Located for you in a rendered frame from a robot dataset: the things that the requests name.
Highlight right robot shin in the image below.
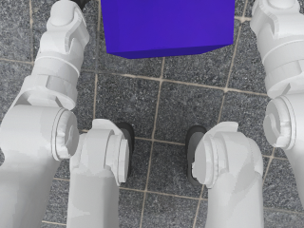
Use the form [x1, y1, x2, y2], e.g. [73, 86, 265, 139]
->
[192, 122, 264, 183]

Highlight right robot forearm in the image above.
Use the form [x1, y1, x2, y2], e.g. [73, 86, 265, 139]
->
[250, 0, 304, 99]

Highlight robot left upper arm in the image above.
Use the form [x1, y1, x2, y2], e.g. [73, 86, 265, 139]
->
[0, 104, 80, 228]

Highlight robot right foot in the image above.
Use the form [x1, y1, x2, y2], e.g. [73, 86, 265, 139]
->
[184, 125, 207, 186]

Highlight robot right upper arm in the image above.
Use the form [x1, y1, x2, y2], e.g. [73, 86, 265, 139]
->
[263, 92, 304, 210]

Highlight robot left hand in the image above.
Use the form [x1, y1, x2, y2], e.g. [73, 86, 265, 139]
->
[57, 0, 91, 12]

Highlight carton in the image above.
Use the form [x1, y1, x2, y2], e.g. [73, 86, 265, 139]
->
[101, 0, 236, 59]

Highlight left robot forearm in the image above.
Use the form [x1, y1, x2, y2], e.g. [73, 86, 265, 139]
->
[0, 0, 90, 152]

